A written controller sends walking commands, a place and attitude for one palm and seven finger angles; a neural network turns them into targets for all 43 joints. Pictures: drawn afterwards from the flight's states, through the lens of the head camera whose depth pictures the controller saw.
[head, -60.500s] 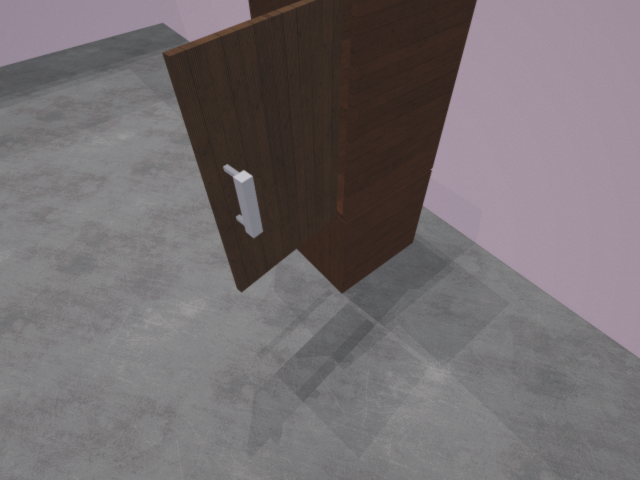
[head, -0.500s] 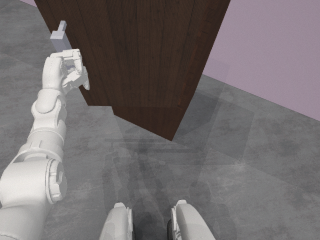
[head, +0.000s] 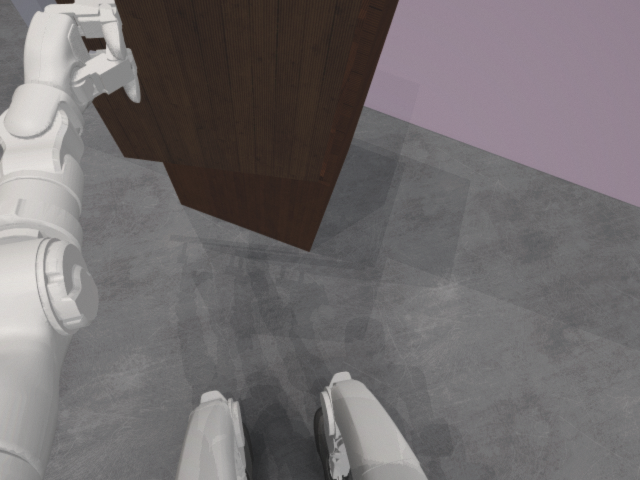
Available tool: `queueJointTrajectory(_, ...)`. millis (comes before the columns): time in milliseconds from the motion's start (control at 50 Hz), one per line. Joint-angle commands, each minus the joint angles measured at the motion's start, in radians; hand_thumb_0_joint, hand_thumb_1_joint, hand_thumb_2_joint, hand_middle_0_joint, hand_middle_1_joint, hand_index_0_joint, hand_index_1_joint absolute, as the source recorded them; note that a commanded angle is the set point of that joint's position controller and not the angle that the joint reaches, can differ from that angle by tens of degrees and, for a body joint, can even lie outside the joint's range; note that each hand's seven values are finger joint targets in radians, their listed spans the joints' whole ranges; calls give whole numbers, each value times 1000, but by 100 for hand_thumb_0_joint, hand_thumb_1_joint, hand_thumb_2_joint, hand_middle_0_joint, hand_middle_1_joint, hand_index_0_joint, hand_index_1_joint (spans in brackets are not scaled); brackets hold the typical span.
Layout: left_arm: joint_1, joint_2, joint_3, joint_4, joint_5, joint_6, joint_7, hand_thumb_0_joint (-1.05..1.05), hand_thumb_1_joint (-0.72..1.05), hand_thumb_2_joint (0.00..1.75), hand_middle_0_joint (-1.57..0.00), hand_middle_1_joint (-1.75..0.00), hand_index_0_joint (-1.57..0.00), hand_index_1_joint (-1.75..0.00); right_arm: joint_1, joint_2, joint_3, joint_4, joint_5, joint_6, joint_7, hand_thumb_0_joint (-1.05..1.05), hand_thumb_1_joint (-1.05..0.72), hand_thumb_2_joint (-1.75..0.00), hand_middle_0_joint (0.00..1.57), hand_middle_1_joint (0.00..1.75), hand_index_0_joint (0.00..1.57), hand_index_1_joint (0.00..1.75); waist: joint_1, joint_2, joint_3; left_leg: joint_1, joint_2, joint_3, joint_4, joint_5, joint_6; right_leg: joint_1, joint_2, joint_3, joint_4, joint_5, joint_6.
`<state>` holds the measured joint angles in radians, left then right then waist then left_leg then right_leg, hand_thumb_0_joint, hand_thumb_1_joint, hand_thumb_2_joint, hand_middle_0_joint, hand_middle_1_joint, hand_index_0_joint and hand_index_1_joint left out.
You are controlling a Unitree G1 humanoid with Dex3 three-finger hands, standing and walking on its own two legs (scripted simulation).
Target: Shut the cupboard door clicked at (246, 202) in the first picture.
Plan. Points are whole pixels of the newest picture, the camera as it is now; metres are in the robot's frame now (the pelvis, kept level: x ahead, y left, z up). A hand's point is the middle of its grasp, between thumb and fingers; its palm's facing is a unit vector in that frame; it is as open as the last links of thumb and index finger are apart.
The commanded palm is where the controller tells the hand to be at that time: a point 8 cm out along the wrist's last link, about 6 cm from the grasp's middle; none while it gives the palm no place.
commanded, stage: push the door shut along its arc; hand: left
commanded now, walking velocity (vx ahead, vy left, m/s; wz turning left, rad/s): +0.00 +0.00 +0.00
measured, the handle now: (62, 24) +0.64 +0.20 +0.08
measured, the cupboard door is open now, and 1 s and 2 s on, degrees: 15 8 8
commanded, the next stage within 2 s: pull the fist back off the door in 0.46 s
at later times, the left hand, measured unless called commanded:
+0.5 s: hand (145, 32) +0.61 +0.11 +0.10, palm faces -0.29 -0.96 -0.01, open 3.2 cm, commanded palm +0.63 +0.13 +0.09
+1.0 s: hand (153, 40) +0.60 +0.10 +0.09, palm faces +0.11 -0.99 -0.02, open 3.1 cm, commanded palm +0.56 +0.14 +0.09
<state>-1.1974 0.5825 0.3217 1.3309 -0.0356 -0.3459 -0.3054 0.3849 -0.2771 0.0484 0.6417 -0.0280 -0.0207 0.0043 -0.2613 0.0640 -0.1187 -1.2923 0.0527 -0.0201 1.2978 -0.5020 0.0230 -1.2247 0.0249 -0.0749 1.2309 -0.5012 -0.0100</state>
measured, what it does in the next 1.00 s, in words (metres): stands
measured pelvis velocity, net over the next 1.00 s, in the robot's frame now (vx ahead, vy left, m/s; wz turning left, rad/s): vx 0.02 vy -0.01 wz -0.02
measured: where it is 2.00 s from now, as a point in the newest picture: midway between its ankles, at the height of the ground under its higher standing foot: (289, 476)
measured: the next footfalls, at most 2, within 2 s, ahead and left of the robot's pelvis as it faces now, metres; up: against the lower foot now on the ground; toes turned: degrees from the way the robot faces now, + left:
none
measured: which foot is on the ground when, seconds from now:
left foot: down 0.00-1.00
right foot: down 0.00-1.00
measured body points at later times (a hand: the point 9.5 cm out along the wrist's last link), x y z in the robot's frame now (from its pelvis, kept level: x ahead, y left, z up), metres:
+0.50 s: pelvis +0.01 +0.00 -0.01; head +0.21 +0.02 +0.40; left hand +0.62 +0.16 +0.10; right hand -0.05 -0.25 -0.10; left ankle +0.04 +0.11 -0.61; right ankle +0.04 -0.12 -0.61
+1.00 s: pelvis +0.02 -0.01 +0.02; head +0.19 +0.00 +0.43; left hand +0.59 +0.16 +0.10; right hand -0.04 -0.23 -0.09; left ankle +0.04 +0.11 -0.61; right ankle +0.04 -0.12 -0.61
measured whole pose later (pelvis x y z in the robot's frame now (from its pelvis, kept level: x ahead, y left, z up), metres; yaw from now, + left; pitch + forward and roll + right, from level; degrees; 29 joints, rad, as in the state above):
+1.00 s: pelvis +0.02 -0.01 +0.02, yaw -1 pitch +29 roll -3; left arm -1.16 0.46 0.42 1.28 0.05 -0.37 0.08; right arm 0.47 -0.22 0.04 0.64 -0.09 0.00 0.10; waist -0.27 0.08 -0.13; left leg -1.23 0.07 0.00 1.22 -0.50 0.01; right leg -1.18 0.04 -0.05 1.16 -0.49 -0.01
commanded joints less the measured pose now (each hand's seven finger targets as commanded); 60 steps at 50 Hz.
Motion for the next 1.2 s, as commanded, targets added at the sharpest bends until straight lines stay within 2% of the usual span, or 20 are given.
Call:
queueJointTrajectory(0, -558, 220, 19, -234, -2, -39, -31, 0, 90, 90, -130, -150, -130, -150, 218, -197, -69, -23, 2, -14, -17, 0, -90, -90, 20, 30, 20, 30, -54, 168, -601, 500, -10, -79, -99, 328, 23, 135, 26, 44, -154, 225, -21)
queueJointTrajectory(180, -587, 307, 73, -253, 9, 11, -66, 0, 90, 90, -130, -150, -130, -150, 255, -194, -65, -18, -4, -18, -16, 0, -90, -90, 20, 30, 20, 30, -51, 187, -650, 496, -8, -76, -75, 409, 24, 173, 37, 37, -133, 310, -23)
queueJointTrajectory(320, -641, 265, 22, -209, 16, 53, -89, 0, 90, 90, -130, -150, -130, -150, 271, -197, -67, 7, -5, -22, -22, 0, -90, -90, 20, 30, 20, 30, -87, 185, -599, 508, -5, -81, -69, 419, 23, 118, 42, 25, -142, 308, -22)
queueJointTrajectory(340, -653, 292, 40, -229, 15, 50, -91, 0, 90, 90, -130, -150, -130, -150, 280, -198, -66, 5, -6, -24, -23, 0, -90, -90, 20, 30, 20, 30, -80, 192, -614, 505, -5, -78, -66, 429, 24, 132, 41, 27, -140, 317, -22)
queueJointTrajectory(420, -667, 254, 8, -224, 23, 53, -101, 0, 90, 90, -130, -150, -130, -150, 278, -197, -70, 16, -11, -29, -22, 0, -90, -90, 20, 30, 20, 30, -88, 237, -620, 559, -3, -88, -55, 466, 18, 73, 42, 17, -132, 319, -28)
queueJointTrajectory(460, -696, 217, -18, -200, 20, 64, -104, 0, 90, 90, -130, -150, -130, -150, 281, -197, -70, 25, -13, -34, -23, 0, -90, -90, 20, 30, 20, 30, -107, 221, -593, 545, -4, -90, -50, 445, 21, 53, 45, 15, -137, 303, -27)
queueJointTrajectory(540, -768, 228, -30, -181, 27, 72, -109, 0, 90, 90, -130, -150, -130, -150, 284, -201, -64, 35, -13, -42, -30, 0, -90, -90, 20, 30, 20, 30, -130, 234, -577, 522, -3, -90, -38, 422, 23, 22, 46, 10, -128, 281, -28)
queueJointTrajectory(560, -744, 237, 165, -197, -49, 88, 79, 0, 90, 90, -130, -150, -130, -150, 322, -181, -43, -4, -34, -47, -16, 0, -90, -90, 20, 30, 20, 30, -69, 260, -596, 484, 10, -102, -58, 418, 17, 63, 37, 14, -135, 278, -24)
queueJointTrajectory(600, -681, 155, 144, -204, -16, 85, 255, 0, 90, 90, -130, -150, -130, -150, 331, -175, -55, -5, -57, -45, 18, 0, -90, -90, 20, 30, 20, 30, -74, 223, -639, 519, 18, -119, -73, 449, 3, 54, 35, 1, -117, 282, -12)
queueJointTrajectory(620, -671, 88, 118, -235, 10, 69, 333, 0, 90, 90, -130, -150, -130, -150, 335, -163, -63, -10, -69, -41, 37, 0, -90, -90, 20, 30, 20, 30, -68, 231, -642, 530, 14, -113, -77, 461, -1, 61, 34, 1, -122, 289, -9)
queueJointTrajectory(640, -655, 73, 109, -261, 56, 45, 410, 0, 90, 90, -130, -150, -130, -150, 335, -158, -67, -10, -82, -36, 53, 0, -90, -90, 20, 30, 20, 30, -60, 256, -646, 540, 13, -109, -75, 466, -5, 57, 32, 0, -120, 288, -9)
queueJointTrajectory(700, -625, 155, 114, -252, 177, -9, 494, 0, 90, 90, -130, -150, -130, -150, 340, -171, -76, -15, -94, -7, 86, 0, -90, -90, 20, 30, 20, 30, -56, 227, -673, 509, 3, -84, -79, 461, 0, 129, 32, 11, -126, 308, -10)
queueJointTrajectory(740, -629, 134, 65, -288, 207, -39, 475, 0, 90, 90, -130, -150, -130, -150, 331, -166, -82, -18, -87, 5, 96, 0, -90, -90, 20, 30, 20, 30, -60, 235, -689, 532, -2, -73, -97, 444, 1, 169, 33, 20, -146, 323, -11)
queueJointTrajectory(820, -588, 175, 122, -314, 126, -66, 405, 0, 90, 90, -130, -150, -130, -150, 309, -164, -84, -28, -62, 18, 82, 0, -90, -90, 20, 30, 20, 30, -35, 188, -710, 513, -13, -54, -136, 405, 5, 304, 36, 43, -183, 364, -7)
queueJointTrajectory(880, -505, 126, 108, -311, 92, -86, 380, 0, 90, 90, -130, -150, -130, -150, 303, -154, -83, -29, -56, 13, 77, 0, -90, -90, 20, 30, 20, 30, -21, 148, -685, 496, -19, -39, -160, 389, 9, 358, 37, 51, -200, 386, -5)
queueJointTrajectory(960, -358, 43, 76, -254, 69, -102, 369, 0, 90, 90, -130, -150, -130, -150, 296, -148, -90, -25, -50, 21, 74, 0, -90, -90, 20, 30, 20, 30, -11, 60, -568, 454, -23, -22, -189, 353, 11, 383, 35, 49, -232, 381, -2)
queueJointTrajectory(1040, -313, -80, -3, -250, 43, -126, 352, 0, 90, 90, -130, -150, -130, -150, 279, -142, -99, -19, -46, 25, 73, 0, -90, -90, 20, 30, 20, 30, -16, 51, -495, 483, -29, -19, -210, 328, 7, 341, 30, 44, -250, 353, -3)
queueJointTrajectory(1080, -296, -73, 19, -291, 24, -148, 355, 0, 90, 90, -130, -150, -130, -150, 273, -146, -105, -20, -47, 27, 70, 0, -90, -90, 20, 30, 20, 30, 5, 57, -515, 517, -32, -16, -212, 356, 6, 352, 29, 45, -245, 375, -8)
queueJointTrajectory(1140, -259, -143, -31, -318, 24, -177, 366, 0, 90, 90, -130, -150, -130, -150, 244, -138, -111, -23, -45, 31, 71, 0, -90, -90, 20, 30, 20, 30, 15, 67, -510, 555, -35, -19, -218, 365, 0, 332, 24, 38, -242, 367, -8)
queueJointTrajectory(1180, -249, -119, -6, -331, 26, -194, 384, 0, 90, 90, -130, -150, -130, -150, 238, -141, -114, -21, -45, 34, 69, 0, -90, -90, 20, 30, 20, 30, 23, 46, -507, 548, -39, -16, -217, 359, 3, 348, 23, 44, -241, 373, -8)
